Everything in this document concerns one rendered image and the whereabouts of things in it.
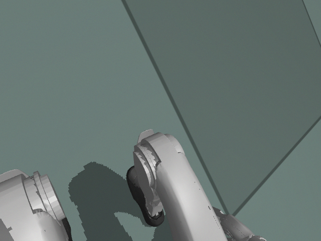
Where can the left robot foot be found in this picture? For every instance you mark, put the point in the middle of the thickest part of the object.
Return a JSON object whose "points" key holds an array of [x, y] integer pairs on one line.
{"points": [[67, 228]]}

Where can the right robot hand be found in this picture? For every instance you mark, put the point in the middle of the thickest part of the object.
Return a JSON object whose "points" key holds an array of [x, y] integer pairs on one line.
{"points": [[233, 227]]}

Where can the right robot foot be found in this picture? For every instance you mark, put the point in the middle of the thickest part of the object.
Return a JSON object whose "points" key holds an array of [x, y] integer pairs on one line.
{"points": [[138, 196]]}

